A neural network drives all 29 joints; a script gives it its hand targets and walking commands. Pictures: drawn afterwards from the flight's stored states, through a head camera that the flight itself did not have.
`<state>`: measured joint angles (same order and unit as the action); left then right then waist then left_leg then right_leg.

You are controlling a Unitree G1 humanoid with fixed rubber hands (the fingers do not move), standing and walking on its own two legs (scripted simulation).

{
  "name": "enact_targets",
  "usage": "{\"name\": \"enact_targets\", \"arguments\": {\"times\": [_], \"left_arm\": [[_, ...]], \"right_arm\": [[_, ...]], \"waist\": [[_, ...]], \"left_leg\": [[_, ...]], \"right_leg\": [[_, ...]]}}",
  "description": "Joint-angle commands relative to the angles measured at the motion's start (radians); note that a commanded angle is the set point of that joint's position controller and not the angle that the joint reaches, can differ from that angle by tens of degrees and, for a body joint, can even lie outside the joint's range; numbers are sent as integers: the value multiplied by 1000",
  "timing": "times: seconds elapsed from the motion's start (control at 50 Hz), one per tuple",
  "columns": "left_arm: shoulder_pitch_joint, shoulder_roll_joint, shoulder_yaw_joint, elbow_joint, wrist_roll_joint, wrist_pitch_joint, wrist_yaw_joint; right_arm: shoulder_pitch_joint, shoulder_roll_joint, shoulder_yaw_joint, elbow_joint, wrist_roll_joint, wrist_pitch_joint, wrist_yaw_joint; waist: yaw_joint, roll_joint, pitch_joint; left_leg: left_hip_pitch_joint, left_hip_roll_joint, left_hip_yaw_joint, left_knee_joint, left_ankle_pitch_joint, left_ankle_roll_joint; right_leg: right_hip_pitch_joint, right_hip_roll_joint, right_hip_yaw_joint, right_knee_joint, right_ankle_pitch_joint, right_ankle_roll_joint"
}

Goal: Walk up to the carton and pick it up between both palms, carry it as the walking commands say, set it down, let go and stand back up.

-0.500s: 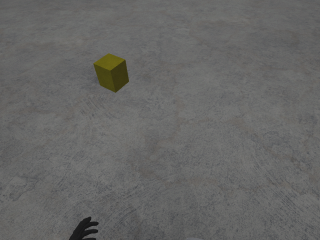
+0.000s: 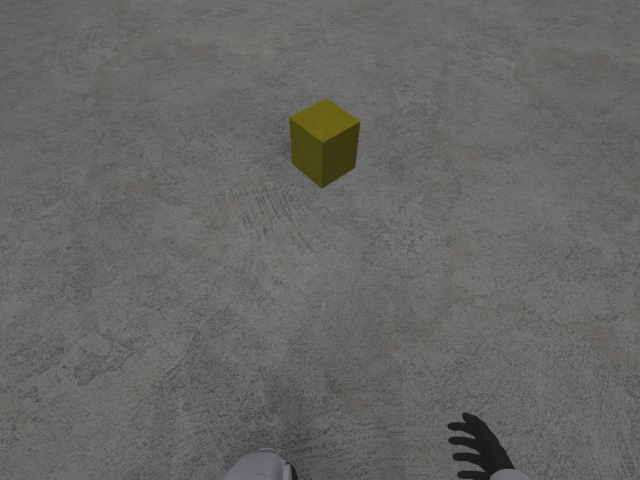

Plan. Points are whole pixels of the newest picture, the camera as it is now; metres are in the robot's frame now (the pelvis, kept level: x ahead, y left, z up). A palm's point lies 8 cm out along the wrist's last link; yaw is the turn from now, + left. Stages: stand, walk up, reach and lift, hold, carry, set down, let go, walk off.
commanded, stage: walk up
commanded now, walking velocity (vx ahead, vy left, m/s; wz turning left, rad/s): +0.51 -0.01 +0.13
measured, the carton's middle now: (324, 144) +1.40 +0.12 -0.63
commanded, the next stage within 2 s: none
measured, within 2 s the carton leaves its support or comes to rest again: neither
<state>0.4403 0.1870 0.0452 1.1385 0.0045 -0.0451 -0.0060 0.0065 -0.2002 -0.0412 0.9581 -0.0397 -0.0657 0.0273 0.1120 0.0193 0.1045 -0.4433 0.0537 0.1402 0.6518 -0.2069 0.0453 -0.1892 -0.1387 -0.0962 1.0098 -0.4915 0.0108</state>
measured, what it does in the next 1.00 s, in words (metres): walks ahead: right foot, then left foot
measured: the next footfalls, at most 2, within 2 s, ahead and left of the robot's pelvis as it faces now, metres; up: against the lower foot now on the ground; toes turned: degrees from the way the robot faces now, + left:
right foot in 0.38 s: +0.36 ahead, -0.15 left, +0.00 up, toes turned -8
left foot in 0.90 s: +0.62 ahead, +0.18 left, +0.00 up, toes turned +12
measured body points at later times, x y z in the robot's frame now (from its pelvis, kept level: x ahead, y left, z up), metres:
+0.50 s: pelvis +0.26 -0.05 +0.01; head +0.28 -0.08 +0.46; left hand +0.40 +0.18 -0.10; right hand +0.18 -0.28 -0.15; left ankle +0.13 +0.10 -0.63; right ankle +0.32 -0.14 -0.72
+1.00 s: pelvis +0.51 +0.05 +0.00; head +0.56 +0.05 +0.45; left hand +0.40 +0.28 -0.14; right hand +0.67 -0.17 -0.14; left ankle +0.58 +0.18 -0.72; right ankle +0.38 -0.10 -0.65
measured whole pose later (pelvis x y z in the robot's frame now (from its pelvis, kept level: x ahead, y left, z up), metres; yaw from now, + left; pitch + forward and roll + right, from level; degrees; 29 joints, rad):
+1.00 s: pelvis +0.51 +0.05 +0.00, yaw +1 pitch +1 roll +1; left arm 0.43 0.20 0.05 1.14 0.01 -0.05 -0.01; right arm 0.05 -0.17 -0.05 0.99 -0.04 -0.07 0.02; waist 0.10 -0.02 0.08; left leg -0.42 0.08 0.16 0.63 -0.22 0.00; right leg -0.29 -0.16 -0.06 1.09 -0.46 -0.01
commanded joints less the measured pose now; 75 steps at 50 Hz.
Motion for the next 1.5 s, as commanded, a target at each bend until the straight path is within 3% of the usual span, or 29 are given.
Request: {"name": "enact_targets", "arguments": {"times": [0.0, 0.04, 0.1, 0.18, 0.3, 0.36, 0.38, 0.4, 0.42, 0.44, 0.48, 0.54, 0.6, 0.74, 0.84, 0.88, 0.92, 0.96, 1.02, 1.14, 1.2, 1.26, 1.28, 1.3, 1.32, 1.34, 1.36, 1.4, 1.48], "left_arm": [[-108, 84, 11, -135, 3, -42, -1], [-68, 60, 11, -111, 17, -25, -9], [-122, 42, 12, -125, 30, 10, -16], [-282, 26, 0, -194, 26, 17, -37], [-426, 49, 10, -236, 21, 1, -34], [-242, 100, 29, -168, 20, -24, -16], [-55, 187, 63, -112, 29, -31, -2], [123, 344, 92, -83, 49, -24, 17], [78, 335, 79, -90, 36, -14, 15], [-22, 291, 66, -108, 30, -12, 14], [-180, 169, 44, -128, 17, -16, 12], [-169, 126, 31, -101, 14, -39, 7], [-82, 119, 30, -76, 12, -53, 11], [27, 141, 42, -59, 29, -43, 22], [31, 165, 43, -57, 16, -39, 18], [69, 121, 16, -55, 6, -36, 10], [24, 61, 6, -132, 5, -43, 6], [-97, 82, 10, -133, 11, -43, -1], [-63, 45, 12, -104, 25, -24, -12], [-235, 8, -1, -168, 26, 16, -28], [-290, 29, 8, -186, 21, 10, -28], [-203, 66, 23, -154, 19, -12, -17], [-58, 127, 45, -104, 22, -21, -7], [50, 256, 82, -88, 31, -25, 7], [109, 291, 78, -81, 36, -18, 12], [59, 285, 67, -89, 36, -15, 15], [-45, 236, 52, -101, 29, -16, 16], [-151, 137, 36, -102, 12, -29, 17], [-64, 101, 21, -59, 7, -56, 20]], "right_arm": [[325, -181, -47, 57, 9, 4, -27], [247, -114, -30, 47, 13, -10, -32], [286, -125, -39, 79, 23, -36, -31], [284, -99, -28, 117, 19, -27, -28], [366, -134, -40, 155, 20, -16, -34], [390, -132, -31, 164, 22, -12, -32], [403, -104, -19, 149, 16, -16, -31], [429, -74, -6, 120, 28, -5, -30], [411, -108, -15, 130, 20, 4, -36], [376, -117, -20, 149, 17, 5, -28], [352, -85, -25, 156, 9, 11, -15], [359, -57, -21, 159, -4, 44, -5], [298, -44, -18, 122, -11, 63, 4], [9, -19, 12, 6, 4, 61, 38], [45, -45, 6, 6, 7, 27, 32], [321, -127, -45, 98, -10, 1, 4], [537, -312, -101, 119, -4, -3, -25], [380, -217, -68, 84, 7, 2, -23], [247, -104, -35, 64, 6, -13, -35], [269, -96, -37, 128, 11, -23, -29], [283, -115, -39, 142, 11, -17, -26], [281, -118, -31, 146, 16, -11, -23], [291, -95, -22, 138, 14, -13, -20], [332, -32, 8, 110, 21, -15, -17], [288, -66, 2, 114, 15, -1, -22], [284, -95, -11, 137, 12, 7, -22], [296, -92, -15, 158, 14, 8, -19], [329, -54, -15, 173, 7, 21, -10], [310, -28, -9, 147, -8, 55, -8]], "waist": [[-179, 47, -196], [-140, 59, -152], [-131, 74, -106], [-133, 168, -34], [-157, 113, 3], [-79, 19, -115], [-2, -95, -246], [33, -318, -371], [-5, -171, -340], [-39, -142, -245], [-98, -134, -89], [-123, -158, -54], [-109, -183, -23], [-57, -213, 58], [-106, -259, -43], [-187, -41, -219], [-245, 351, -330], [-200, 176, -205], [-133, 110, -140], [-131, 149, -40], [-128, 115, -19], [-69, 25, -55], [-18, -109, -148], [23, -456, -248], [22, -301, -234], [-12, -144, -172], [-58, -82, -97], [-107, -132, -44], [-109, -166, -45]], "left_leg": [[498, 340, -504, -406, -56, 137], [365, 279, -356, -414, 68, 108], [315, 294, -324, -453, 180, 103], [228, 167, -151, -513, 14, 73], [294, 206, -181, -448, 133, 99], [218, 139, -95, -132, 260, 54], [15, 64, -46, 161, 117, 4], [-202, -67, -78, 471, -327, -36], [-183, 18, -223, 606, -313, -33], [-172, 44, -224, 639, -235, -36], [-176, 97, -188, 598, -83, -59], [-134, 95, -159, 537, 15, -79], [-180, 91, -131, 454, 78, -89], [-163, 75, -70, 41, 133, -93], [123, 47, -5, -108, 66, -48], [519, 31, 12, -108, -11, 0], [699, 460, -679, -441, -287, 113], [519, 382, -537, -454, -264, 133], [320, 291, -286, -434, 15, 91], [208, 213, -134, -502, 6, 83], [196, 222, -142, -483, -38, 88], [124, 176, -92, -277, -6, 46], [32, 101, -33, -13, -5, 9], [-174, -14, 0, 304, -260, -47], [-222, 7, -122, 488, -317, -41], [-220, 37, -170, 576, -259, -52], [-218, 73, -183, 591, -182, -66], [-171, 92, -161, 547, -66, -83], [-171, 71, -113, 493, 31, -96]], "right_leg": [[-498, -38, 91, 266, 113, -42], [-408, -45, 84, 172, 173, -22], [-409, -40, 74, 68, 228, 10], [-316, -4, 17, -228, 353, 29], [-250, 26, -20, -411, 339, 20], [100, 37, -47, -562, 361, -40], [364, -110, 158, -574, 274, -96], [532, -462, 686, -786, 196, -138], [416, -437, 655, -805, 81, -132], [284, -387, 563, -822, 44, -126], [102, -264, 335, -846, 52, -108], [26, -198, 186, -857, 186, -75], [41, -189, 129, -844, 355, -72], [49, -182, 60, -897, 317, -91], [51, -149, -43, -776, 376, -90], [-88, -67, -83, -372, 444, -77], [-474, 75, -26, 181, -99, -40], [-530, -33, 69, 288, 43, -47], [-392, -59, 77, 131, 154, -20], [-249, -3, 5, -255, 248, 19], [-180, 18, -18, -339, 261, 18], [59, 35, -42, -505, 332, -15], [261, -34, 71, -560, 262, -54], [408, -331, 489, -772, 65, -129], [375, -403, 639, -864, -60, -130], [278, -410, 619, -863, -22, -122], [194, -357, 485, -826, 102, -114], [82, -242, 265, -824, 255, -80], [118, -189, 102, -756, 737, -64]]}}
